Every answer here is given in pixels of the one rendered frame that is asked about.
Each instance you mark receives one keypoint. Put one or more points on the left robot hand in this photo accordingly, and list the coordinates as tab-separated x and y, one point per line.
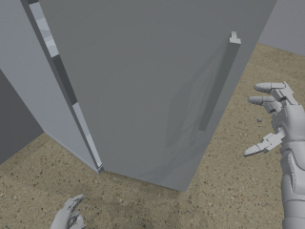
64	219

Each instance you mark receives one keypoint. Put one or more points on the right robot forearm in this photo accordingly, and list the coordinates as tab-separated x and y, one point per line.
292	184

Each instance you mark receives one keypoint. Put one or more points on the right robot hand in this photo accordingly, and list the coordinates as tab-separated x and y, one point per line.
291	117

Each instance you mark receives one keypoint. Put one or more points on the fridge door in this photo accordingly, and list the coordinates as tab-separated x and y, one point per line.
142	72

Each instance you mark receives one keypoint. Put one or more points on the handle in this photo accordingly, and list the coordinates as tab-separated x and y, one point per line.
220	79

